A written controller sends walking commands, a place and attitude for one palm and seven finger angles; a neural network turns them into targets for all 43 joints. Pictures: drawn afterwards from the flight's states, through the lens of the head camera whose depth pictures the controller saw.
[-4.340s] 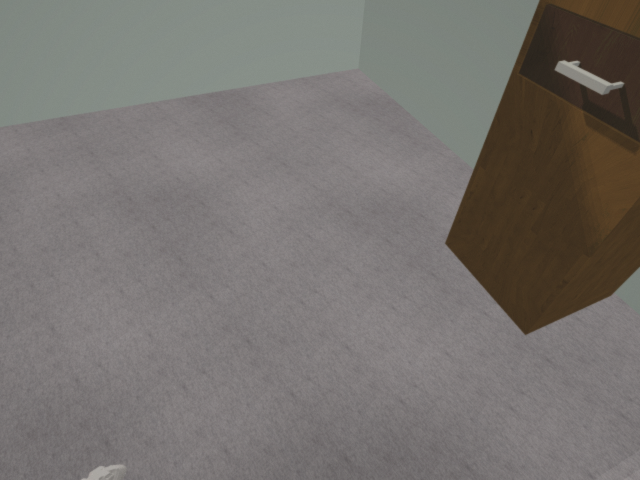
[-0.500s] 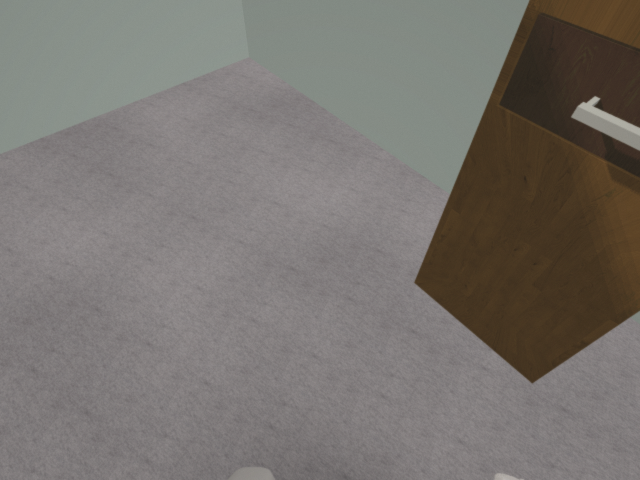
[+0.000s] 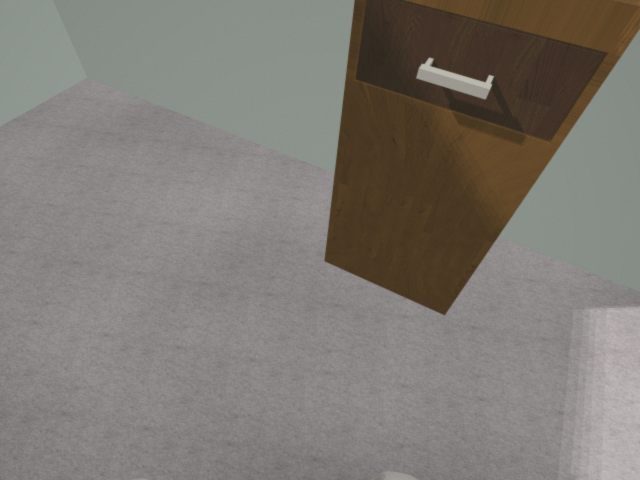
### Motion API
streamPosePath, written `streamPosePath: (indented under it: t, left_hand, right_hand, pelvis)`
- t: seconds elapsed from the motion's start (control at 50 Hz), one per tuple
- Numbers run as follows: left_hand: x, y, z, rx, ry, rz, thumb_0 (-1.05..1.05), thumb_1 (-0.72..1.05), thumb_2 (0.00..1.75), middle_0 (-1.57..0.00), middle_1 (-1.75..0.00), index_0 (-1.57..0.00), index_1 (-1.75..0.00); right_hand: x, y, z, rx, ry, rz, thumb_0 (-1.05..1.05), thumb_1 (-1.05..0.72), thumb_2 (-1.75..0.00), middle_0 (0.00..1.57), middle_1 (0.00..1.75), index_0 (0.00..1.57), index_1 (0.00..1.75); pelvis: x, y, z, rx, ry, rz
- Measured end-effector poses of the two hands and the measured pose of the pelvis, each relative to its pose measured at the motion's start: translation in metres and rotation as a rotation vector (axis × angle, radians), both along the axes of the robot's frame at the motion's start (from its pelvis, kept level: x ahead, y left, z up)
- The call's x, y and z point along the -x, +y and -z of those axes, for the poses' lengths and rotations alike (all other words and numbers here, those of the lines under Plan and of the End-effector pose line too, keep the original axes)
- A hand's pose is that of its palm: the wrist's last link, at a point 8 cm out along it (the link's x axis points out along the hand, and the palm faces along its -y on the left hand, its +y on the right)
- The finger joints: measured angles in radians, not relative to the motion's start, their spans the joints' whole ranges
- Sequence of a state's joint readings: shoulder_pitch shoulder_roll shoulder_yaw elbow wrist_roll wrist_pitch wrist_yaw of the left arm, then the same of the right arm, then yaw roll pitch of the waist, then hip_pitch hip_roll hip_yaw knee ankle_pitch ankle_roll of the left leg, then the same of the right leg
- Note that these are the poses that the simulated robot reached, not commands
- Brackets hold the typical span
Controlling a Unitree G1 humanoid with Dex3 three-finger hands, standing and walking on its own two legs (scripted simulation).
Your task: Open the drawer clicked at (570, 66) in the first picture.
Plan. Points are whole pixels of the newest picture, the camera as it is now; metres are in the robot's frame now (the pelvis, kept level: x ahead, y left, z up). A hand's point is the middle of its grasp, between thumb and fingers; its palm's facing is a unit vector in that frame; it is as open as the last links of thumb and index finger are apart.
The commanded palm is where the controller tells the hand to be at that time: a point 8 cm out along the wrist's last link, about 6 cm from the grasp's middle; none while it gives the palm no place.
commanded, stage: turn to face it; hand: left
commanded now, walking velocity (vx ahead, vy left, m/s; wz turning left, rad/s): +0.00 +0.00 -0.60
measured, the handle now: (456, 76) +0.82 -0.22 +0.08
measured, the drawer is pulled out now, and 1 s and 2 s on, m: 0.00 0.00 0.00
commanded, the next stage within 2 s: take the last steps up to it in 0.68 s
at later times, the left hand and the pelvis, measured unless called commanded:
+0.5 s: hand out of the picture +0.12 +0.14 -0.16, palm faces -0.21 -0.95 -0.24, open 7.4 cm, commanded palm none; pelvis -0.01 -0.04 +0.00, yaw -15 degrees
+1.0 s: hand out of the picture +0.13 +0.14 -0.17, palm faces -0.42 -0.89 -0.19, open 7.4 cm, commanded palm none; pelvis +0.00 -0.02 +0.00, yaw -26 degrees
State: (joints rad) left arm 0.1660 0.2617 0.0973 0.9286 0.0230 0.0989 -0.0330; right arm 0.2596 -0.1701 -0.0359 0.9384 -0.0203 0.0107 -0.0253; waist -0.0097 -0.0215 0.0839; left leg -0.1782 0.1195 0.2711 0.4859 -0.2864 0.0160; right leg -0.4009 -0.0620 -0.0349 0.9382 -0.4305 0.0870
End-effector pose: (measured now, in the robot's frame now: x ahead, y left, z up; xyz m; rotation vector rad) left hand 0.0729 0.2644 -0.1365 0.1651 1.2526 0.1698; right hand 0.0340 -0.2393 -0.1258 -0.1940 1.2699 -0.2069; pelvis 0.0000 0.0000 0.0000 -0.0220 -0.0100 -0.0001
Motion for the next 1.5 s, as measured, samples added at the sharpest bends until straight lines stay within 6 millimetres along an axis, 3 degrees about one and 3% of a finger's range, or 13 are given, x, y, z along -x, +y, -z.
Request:
streamPosePath:
  t: [0.16, 0.22, 0.32, 0.5, 0.66, 0.8, 0.9, 0.98, 1.1, 1.16, 1.22, 1.3, 1.5]
  left_hand:
    - [-0.065, -0.063, -0.009, -0.045, -0.135, 0.187, 0.01, 0.91, 0.89, -0.2, -0.3, -0.2, -0.3]
    - [-0.069, -0.078, -0.018, -0.054, -0.151, 0.209, 0.01, 0.91, 0.89, -0.2, -0.3, -0.2, -0.3]
    - [-0.063, -0.091, -0.024, -0.053, -0.121, 0.242, 0.01, 0.91, 0.89, -0.2, -0.3, -0.2, -0.3]
    - [-0.046, -0.081, -0.011, -0.024, -0.053, 0.264, 0.01, 0.91, 0.89, -0.2, -0.3, -0.2, -0.3]
    - [-0.042, -0.045, 0.018, 0.008, 0.019, 0.265, 0.01, 0.91, 0.89, -0.2, -0.3, -0.2, -0.3]
    - [-0.049, -0.034, 0.011, 0.009, 0.058, 0.33, 0.01, 0.91, 0.89, -0.2, -0.3, -0.2, -0.3]
    - [-0.055, -0.043, 0.007, 0.004, 0.078, 0.386, 0.01, 0.91, 0.89, -0.19, -0.3, -0.19, -0.3]
    - [-0.068, -0.068, 0.002, 0.01, 0.075, 0.451, 0.01, 0.91, 0.89, -0.19, -0.3, -0.19, -0.3]
    - [-0.1, -0.127, -0.005, 0.014, -0.015, 0.541, 0.01, 0.91, 0.89, -0.19, -0.3, -0.19, -0.3]
    - [-0.106, -0.154, -0.005, 0.014, -0.075, 0.535, 0.01, 0.91, 0.89, -0.2, -0.3, -0.2, -0.3]
    - [-0.096, -0.166, -0.01, 0.014, -0.078, 0.489, 0.01, 0.92, 0.89, -0.2, -0.3, -0.2, -0.3]
    - [-0.078, -0.163, -0.01, -0.025, 0.003, 0.454, 0.0, 0.94, 0.89, -0.2, -0.3, -0.2, -0.3]
    - [-0.029, -0.167, 0.006, -0.01, 0.306, 0.349, 0.01, 0.92, 0.89, -0.2, -0.3, -0.2, -0.3]
  right_hand:
    - [0.061, -0.051, 0.037, -0.039, 0.09, 0.157, 0.01, -0.9, -0.9, 0.2, 0.3, 0.2, 0.3]
    - [0.064, -0.063, 0.034, -0.034, 0.089, 0.184, 0.01, -0.9, -0.9, 0.2, 0.3, 0.2, 0.3]
    - [0.048, -0.075, 0.021, -0.028, 0.006, 0.208, 0.01, -0.91, -0.9, 0.2, 0.3, 0.2, 0.3]
    - [0.023, -0.069, 0.007, 0.005, -0.086, 0.222, 0.01, -0.91, -0.9, 0.2, 0.3, 0.2, 0.3]
    - [0.02, -0.035, -0.005, 0.06, -0.128, 0.237, 0.0, -0.9, -0.9, 0.2, 0.3, 0.2, 0.3]
    - [0.052, -0.004, -0.013, 0.04, -0.076, 0.303, 0.0, -0.9, -0.9, 0.2, 0.3, 0.2, 0.3]
    - [0.087, 0.006, -0.007, 0.014, -0.04, 0.387, 0.0, -0.91, -0.9, 0.2, 0.3, 0.2, 0.3]
    - [0.128, 0.008, 0.0, -0.016, 0.019, 0.463, 0.0, -0.91, -0.9, 0.2, 0.3, 0.2, 0.3]
    - [0.192, 0.002, 0.018, -0.081, 0.159, 0.562, 0.0, -0.91, -0.9, 0.2, 0.3, 0.2, 0.3]
    - [0.209, -0.007, 0.028, -0.118, 0.231, 0.57, 0.0, -0.91, -0.9, 0.2, 0.3, 0.2, 0.3]
    - [0.198, -0.025, 0.025, -0.135, 0.241, 0.555, 0.01, -0.91, -0.9, 0.2, 0.3, 0.2, 0.3]
    - [0.153, -0.057, 0.022, -0.123, 0.152, 0.532, 0.01, -0.91, -0.9, 0.2, 0.3, 0.2, 0.3]
    - [-0.014, -0.117, 0.024, -0.096, -0.049, 0.416, 0.01, -0.91, -0.9, 0.2, 0.3, 0.2, 0.3]
  pelvis:
    - [0.005, -0.035, 0.018, -0.023, 0.006, 0.104]
    - [0.007, -0.043, 0.012, -0.032, -0.002, 0.131]
    - [0.009, -0.05, 0.002, -0.05, -0.003, 0.181]
    - [0.008, -0.039, 0.002, -0.031, 0.005, 0.256]
    - [0.003, -0.01, 0.01, -0.01, 0.008, 0.317]
    - [0.003, 0.001, -0.002, 0.004, 0.006, 0.382]
    - [0.003, -0.002, -0.004, 0.0, 0.007, 0.42]
    - [0.004, -0.012, -0.004, -0.007, 0.011, 0.448]
    - [0.004, -0.045, 0.003, -0.027, 0.011, 0.473]
    - [0.001, -0.064, 0.008, -0.021, 0.001, 0.462]
    - [-0.009, -0.081, 0.002, -0.033, -0.008, 0.461]
    - [-0.025, -0.099, -0.003, -0.037, -0.015, 0.463]
    - [-0.094, -0.126, 0.007, -0.011, -0.006, 0.454]
